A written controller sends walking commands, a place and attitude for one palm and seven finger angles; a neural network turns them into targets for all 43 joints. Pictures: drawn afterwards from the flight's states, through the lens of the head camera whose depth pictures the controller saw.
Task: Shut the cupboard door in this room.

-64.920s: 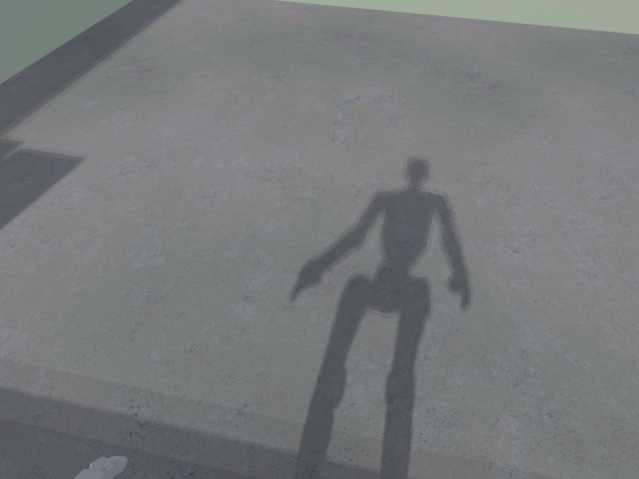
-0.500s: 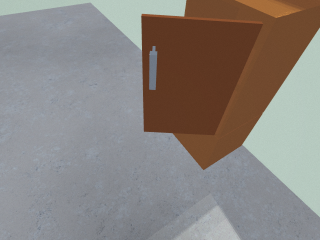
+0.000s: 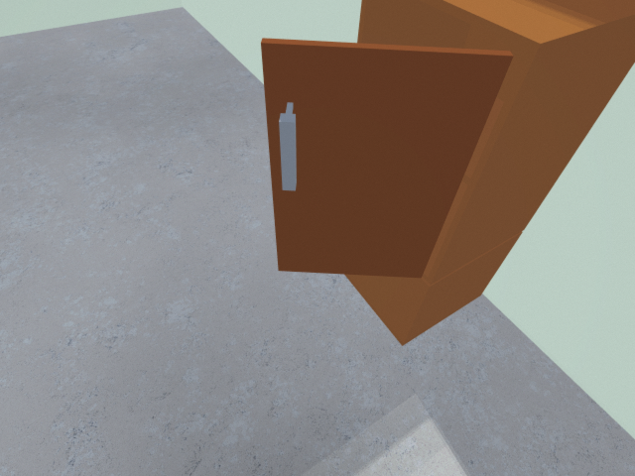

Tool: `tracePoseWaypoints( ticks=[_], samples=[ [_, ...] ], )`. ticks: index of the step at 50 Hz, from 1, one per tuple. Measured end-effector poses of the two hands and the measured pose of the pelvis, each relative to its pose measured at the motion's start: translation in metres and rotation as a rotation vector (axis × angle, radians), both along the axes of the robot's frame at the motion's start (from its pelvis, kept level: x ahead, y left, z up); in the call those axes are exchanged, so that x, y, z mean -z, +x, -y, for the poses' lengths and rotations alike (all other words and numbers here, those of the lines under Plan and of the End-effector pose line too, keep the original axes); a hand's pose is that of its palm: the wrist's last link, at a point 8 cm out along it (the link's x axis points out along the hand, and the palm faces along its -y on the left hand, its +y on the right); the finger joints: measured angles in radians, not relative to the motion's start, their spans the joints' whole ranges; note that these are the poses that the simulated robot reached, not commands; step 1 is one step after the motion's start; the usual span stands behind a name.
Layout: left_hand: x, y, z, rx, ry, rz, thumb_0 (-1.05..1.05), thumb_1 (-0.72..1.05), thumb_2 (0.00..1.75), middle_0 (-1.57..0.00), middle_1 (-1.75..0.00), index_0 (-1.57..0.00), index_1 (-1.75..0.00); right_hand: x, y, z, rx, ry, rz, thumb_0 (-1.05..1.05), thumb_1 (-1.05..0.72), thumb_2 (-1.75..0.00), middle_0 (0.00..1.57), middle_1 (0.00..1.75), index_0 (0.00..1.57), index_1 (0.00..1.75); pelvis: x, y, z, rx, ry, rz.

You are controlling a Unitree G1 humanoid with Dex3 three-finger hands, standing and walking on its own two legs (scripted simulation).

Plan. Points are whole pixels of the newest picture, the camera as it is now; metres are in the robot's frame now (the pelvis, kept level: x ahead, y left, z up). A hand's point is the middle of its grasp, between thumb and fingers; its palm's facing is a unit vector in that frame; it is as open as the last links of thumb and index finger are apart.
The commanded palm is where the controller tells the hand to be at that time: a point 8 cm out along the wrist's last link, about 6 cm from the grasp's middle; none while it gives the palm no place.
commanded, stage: look again from close up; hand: left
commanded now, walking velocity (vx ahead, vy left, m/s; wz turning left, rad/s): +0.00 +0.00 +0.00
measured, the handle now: (289, 147) +0.63 +0.10 +0.06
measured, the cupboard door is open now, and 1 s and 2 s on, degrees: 56 56 56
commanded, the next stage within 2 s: shuffle to correct the standing spot in 0.02 s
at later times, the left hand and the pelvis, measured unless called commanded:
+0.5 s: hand out of the picture +0.02 +0.15 -0.19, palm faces +0.06 -0.98 -0.17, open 7.3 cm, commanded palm none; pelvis +0.06 -0.02 -0.02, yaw +1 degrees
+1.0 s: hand (231, 447) +0.19 +0.14 -0.18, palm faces +0.04 -0.99 -0.16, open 7.3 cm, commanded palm none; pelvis +0.15 -0.04 +0.00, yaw +0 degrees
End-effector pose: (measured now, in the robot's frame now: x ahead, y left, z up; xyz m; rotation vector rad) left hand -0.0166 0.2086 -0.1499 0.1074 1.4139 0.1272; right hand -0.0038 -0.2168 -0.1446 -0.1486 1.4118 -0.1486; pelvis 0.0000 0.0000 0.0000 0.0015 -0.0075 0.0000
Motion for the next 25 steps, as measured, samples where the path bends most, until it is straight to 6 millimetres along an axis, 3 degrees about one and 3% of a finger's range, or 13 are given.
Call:
tracePoseWaypoints(
  ticks=[13, 19, 25],
  samples=[
    [0.003, 0.006, 0.001, -0.011, -0.002, -0.011, 0.00, 0.91, 0.89, -0.20, -0.30, -0.20, -0.30, 0.004, 0.002, -0.002, 0.004, 0.012, -0.015, 0.00, -0.92, -0.90, 0.20, 0.30, 0.20, 0.30, 0.004, 0.012, 0.003, 0.001, 0.003, 0.000],
    [0.008, 0.012, 0.001, -0.019, 0.001, -0.043, 0.00, 0.91, 0.89, -0.20, -0.30, -0.20, -0.30, 0.009, 0.003, 0.000, 0.035, 0.019, -0.040, 0.00, -0.92, -0.90, 0.20, 0.30, 0.20, 0.30, 0.010, 0.031, 0.008, 0.004, 0.012, -0.017],
    [0.010, 0.032, 0.009, -0.043, 0.023, -0.042, 0.00, 0.91, 0.89, -0.20, -0.30, -0.20, -0.30, 0.017, 0.014, 0.013, 0.040, 0.018, -0.085, 0.00, -0.91, -0.90, 0.20, 0.30, 0.20, 0.30, 0.018, 0.056, 0.022, -0.015, 0.000, -0.034]
  ],
)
